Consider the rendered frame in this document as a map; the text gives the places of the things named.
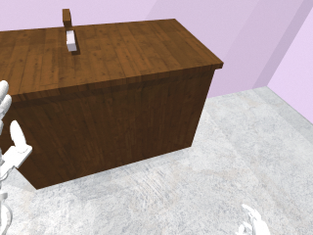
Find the counter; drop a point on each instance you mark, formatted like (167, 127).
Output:
(130, 92)

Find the robot right hand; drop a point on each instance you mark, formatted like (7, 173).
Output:
(257, 227)

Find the robot left hand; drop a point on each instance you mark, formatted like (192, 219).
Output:
(15, 156)

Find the left robot forearm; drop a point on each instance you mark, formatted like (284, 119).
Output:
(6, 214)

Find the tap lever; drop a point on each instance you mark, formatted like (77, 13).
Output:
(71, 41)

